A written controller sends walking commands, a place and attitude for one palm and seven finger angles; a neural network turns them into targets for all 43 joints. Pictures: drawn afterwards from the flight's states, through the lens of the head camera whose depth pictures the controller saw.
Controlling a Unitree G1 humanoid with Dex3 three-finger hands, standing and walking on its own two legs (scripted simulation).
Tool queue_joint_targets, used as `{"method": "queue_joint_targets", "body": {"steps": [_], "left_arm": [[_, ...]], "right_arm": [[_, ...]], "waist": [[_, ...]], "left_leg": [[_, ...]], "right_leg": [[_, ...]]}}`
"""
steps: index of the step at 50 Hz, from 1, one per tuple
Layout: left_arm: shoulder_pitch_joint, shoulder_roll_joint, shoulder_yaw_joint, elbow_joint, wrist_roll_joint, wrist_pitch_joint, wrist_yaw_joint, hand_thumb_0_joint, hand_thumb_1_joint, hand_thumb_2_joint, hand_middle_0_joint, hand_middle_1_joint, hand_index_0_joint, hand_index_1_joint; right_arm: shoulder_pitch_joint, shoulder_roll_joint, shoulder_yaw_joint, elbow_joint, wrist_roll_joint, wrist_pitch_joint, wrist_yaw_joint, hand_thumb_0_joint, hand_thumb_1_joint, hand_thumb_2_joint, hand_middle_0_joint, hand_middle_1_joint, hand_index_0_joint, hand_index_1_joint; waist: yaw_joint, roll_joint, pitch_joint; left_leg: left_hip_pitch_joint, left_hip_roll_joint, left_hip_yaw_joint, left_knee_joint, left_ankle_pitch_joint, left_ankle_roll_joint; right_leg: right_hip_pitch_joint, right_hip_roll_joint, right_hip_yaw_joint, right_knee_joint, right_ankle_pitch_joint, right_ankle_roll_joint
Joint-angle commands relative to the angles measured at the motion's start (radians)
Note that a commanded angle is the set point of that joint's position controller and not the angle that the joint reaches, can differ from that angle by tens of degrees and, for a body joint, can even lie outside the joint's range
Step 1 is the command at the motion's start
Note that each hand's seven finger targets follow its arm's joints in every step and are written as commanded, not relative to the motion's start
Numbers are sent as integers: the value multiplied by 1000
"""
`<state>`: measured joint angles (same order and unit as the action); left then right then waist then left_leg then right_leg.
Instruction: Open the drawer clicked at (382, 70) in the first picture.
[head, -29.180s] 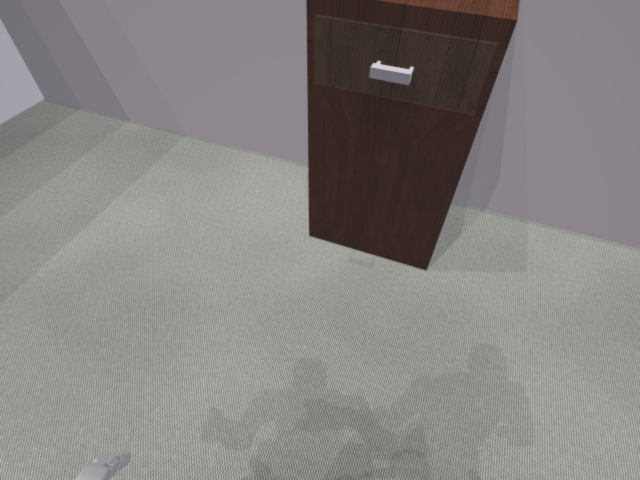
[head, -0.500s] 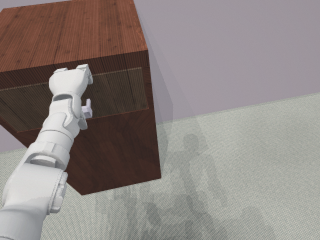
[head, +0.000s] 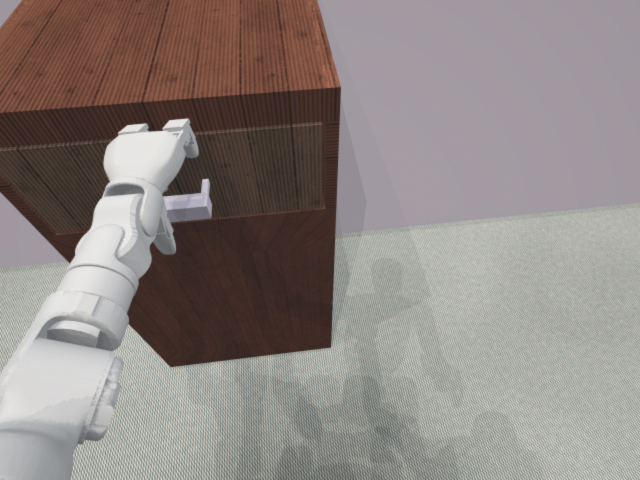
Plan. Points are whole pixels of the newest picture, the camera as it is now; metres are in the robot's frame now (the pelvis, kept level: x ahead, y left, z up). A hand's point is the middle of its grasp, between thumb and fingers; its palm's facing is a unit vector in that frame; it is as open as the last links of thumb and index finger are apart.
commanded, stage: re-aim the fingers above the handle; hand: left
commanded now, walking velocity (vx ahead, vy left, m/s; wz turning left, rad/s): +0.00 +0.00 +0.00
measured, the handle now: (175, 198) +0.51 +0.22 +0.03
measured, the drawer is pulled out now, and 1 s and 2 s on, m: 0.00 0.00 0.00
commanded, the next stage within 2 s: lower the fingers behind the handle in 0.24 s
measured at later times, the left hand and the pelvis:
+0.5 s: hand (156, 199) +0.46 +0.22 +0.08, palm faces -0.08 -0.03 -1.00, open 13.8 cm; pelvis -0.01 +0.01 +0.00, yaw +0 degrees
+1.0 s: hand (174, 196) +0.47 +0.20 +0.08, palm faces -0.02 -0.01 -1.00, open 13.6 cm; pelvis -0.02 +0.00 -0.01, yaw -1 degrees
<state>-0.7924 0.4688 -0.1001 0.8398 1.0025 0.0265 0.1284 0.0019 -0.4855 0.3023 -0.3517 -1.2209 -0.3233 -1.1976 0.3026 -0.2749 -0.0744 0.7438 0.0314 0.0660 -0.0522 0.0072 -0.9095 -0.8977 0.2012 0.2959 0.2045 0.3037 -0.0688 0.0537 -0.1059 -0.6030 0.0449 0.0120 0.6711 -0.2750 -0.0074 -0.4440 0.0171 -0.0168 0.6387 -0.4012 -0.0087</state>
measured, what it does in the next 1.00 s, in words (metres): stands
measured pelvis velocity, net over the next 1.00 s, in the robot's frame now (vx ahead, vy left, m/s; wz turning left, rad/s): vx -0.02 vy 0.00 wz -0.02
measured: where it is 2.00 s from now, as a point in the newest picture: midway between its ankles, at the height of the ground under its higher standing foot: outside the picture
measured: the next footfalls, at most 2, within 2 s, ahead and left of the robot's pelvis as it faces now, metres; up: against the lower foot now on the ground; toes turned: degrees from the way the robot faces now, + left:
none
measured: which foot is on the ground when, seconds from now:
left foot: down 0.00-1.00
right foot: down 0.00-1.00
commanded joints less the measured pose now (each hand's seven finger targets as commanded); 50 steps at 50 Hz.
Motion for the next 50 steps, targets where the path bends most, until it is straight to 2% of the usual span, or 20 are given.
{"method": "queue_joint_targets", "body": {"steps": [1, 4, 6, 10, 13, 15, 16, 21, 24, 26, 27, 29, 31, 33, 35, 39, 42, 45, 48, 50], "left_arm": [[-481, 320, 172, -102, 24, 46, 102, 0, -500, 300, -300, -1200, -300, -1200], [-503, 291, 148, -124, 35, 74, 116, 0, -500, 300, -300, -1200, -300, -1200], [-473, 353, 198, -111, 34, 86, 115, 0, -500, 300, -300, -1200, -300, -1200], [-492, 308, 141, -57, 44, 110, 96, 0, -500, 300, -300, -1200, -300, -1200], [-509, 303, 125, -72, 40, 95, 69, 0, -500, 300, -300, -1200, -300, -1200], [-495, 235, 66, -54, 31, 87, 43, 0, -500, 300, -300, -1200, -300, -1200], [-512, 171, 13, -62, 20, 77, 25, 0, -500, 300, -300, -1200, -300, -1200], [-564, 174, 5, -88, 10, 11, -7, 0, -500, 300, -300, -1200, -300, -1200], [-582, 174, 24, -145, 13, -35, 25, 0, -500, 300, -300, -1200, -300, -1200], [-552, 239, 96, -156, 21, -49, 60, 0, -500, 300, -300, -1200, -300, -1200], [-542, 270, 129, -145, 32, -48, 86, 0, -500, 300, -300, -1200, -300, -1200], [-517, 264, 144, -109, 44, -24, 135, 0, -500, 300, -300, -1200, -300, -1200], [-496, 274, 156, -60, 54, 18, 169, 0, -500, 300, -300, -1200, -300, -1200], [-509, 254, 135, -51, 58, 52, 189, 0, -500, 300, -300, -1200, -300, -1200], [-522, 274, 135, 1, 70, 92, 199, 0, -500, 300, -300, -1200, -300, -1200], [-556, 261, 100, 69, 78, 145, 189, 0, -500, 300, -300, -1200, -300, -1200], [-509, 300, 120, 159, 74, 165, 159, 0, -500, 300, -300, -1200, -300, -1200], [-501, 280, 90, 182, 67, 152, 125, 0, -500, 300, -300, -1200, -300, -1200], [-452, 316, 119, 190, 63, 120, 103, 0, -500, 300, -300, -1200, -300, -1200], [-426, 286, 93, 190, 61, 99, 92, 0, -500, 300, -300, -1200, -300, -1200]], "right_arm": [[56, -137, -20, -72, -2, -9, 9, 0, -900, -900, 200, 300, 200, 300], [44, -129, -22, -93, -3, -5, 15, 0, -900, -900, 200, 300, 200, 300], [38, -135, -17, -102, -7, 4, 10, 0, -900, -900, 200, 300, 200, 300], [27, -131, -10, -109, 0, 9, 6, 0, -900, -900, 200, 300, 200, 300], [35, -133, -13, -111, -2, 8, 0, 0, -900, -900, 200, 300, 200, 300], [39, -130, -14, -114, 0, 7, -3, 0, -900, -900, 200, 300, 200, 300], [48, -126, -16, -114, -1, 3, -2, 0, -900, -900, 200, 300, 200, 300], [77, -131, -24, -99, -3, -8, -12, 0, -900, -900, 200, 300, 200, 300], [88, -124, -28, -96, -9, -18, -9, 0, -900, -900, 200, 300, 200, 300], [96, -128, -31, -92, -14, -19, -7, 0, -900, -900, 200, 300, 200, 300], [100, -127, -31, -90, -14, -19, -5, 0, -900, -900, 200, 300, 200, 300], [103, -124, -29, -83, -14, -18, 3, 0, -900, -900, 200, 300, 200, 300], [104, -131, -32, -76, -14, -16, 10, 0, -900, -900, 200, 300, 200, 300], [106, -131, -34, -73, -11, -18, 18, 0, -900, -900, 200, 300, 200, 300], [106, -136, -31, -62, -10, -12, 16, 0, -900, -900, 200, 300, 200, 300], [101, -136, -21, -57, -10, -3, 14, 0, -900, -900, 200, 300, 200, 300], [100, -138, -11, -63, -8, 4, 4, 0, -900, -900, 200, 300, 200, 300], [100, -138, -6, -75, -5, 4, -5, 0, -900, -900, 200, 300, 200, 300], [107, -139, -2, -88, -6, 2, -10, 0, -900, -900, 200, 300, 200, 300], [108, -136, 0, -102, -5, 1, -12, 0, -900, -900, 200, 300, 200, 300]], "waist": [[2, 5, -363], [2, -7, -400], [17, -48, -436], [-6, -63, -346], [-17, -36, -359], [-35, -51, -315], [-52, -56, -308], [-64, -16, -284], [-44, 49, -349], [-24, 43, -396], [-15, 41, -416], [-9, 25, -407], [-12, -15, -400], [-16, 8, -402], [-28, -17, -385], [-45, -9, -341], [-45, -81, -311], [-57, -108, -277], [-40, -122, -278], [-44, -120, -257]], "left_leg": [[330, -55, 25, -19, 374, 43], [349, -53, 32, -17, 389, 45], [337, -53, 34, -19, 402, 46], [304, -52, 36, -39, 314, 47], [337, -49, 35, -39, 304, 50], [336, -50, 31, -42, 272, 51], [349, -50, 29, -43, 264, 54], [361, -45, 10, -39, 219, 52], [390, -45, 6, -17, 264, 48], [380, -44, 5, -4, 302, 46], [366, -44, 7, 4, 314, 45], [323, -45, 12, 8, 313, 42], [287, -45, 17, 8, 309, 43], [282, -46, 26, 8, 297, 41], [259, -47, 29, 4, 266, 42], [232, -48, 33, -11, 203, 44], [179, -52, 39, -16, 154, 50], [148, -56, 43, -15, 114, 53], [120, -58, 46, -8, 110, 56], [103, -62, 47, -4, 90, 55]], "right_leg": [[4, 51, -20, -46, 445, -23], [15, 50, -20, -41, 466, -17], [74, 46, -16, -43, 501, -15], [24, 44, -17, -63, 425, -7], [14, 43, -13, -71, 406, -9], [-19, 44, -13, -85, 370, -5], [-30, 43, -13, -96, 353, -5], [-102, 46, -11, -95, 263, -13], [-120, 52, -12, -63, 284, -21], [-91, 54, -13, -49, 313, -25], [-87, 55, -12, -33, 329, -24], [-85, 57, -18, -22, 336, -23], [-64, 59, -19, -24, 353, -22], [-72, 58, -18, -23, 353, -18], [-76, 57, -16, -31, 332, -14], [-93, 52, -11, -50, 285, -9], [-65, 45, 0, -63, 275, 1], [-73, 37, 9, -75, 261, 9], [-49, 32, 20, -67, 279, 11], [-64, 31, 22, -69, 266, 13]]}}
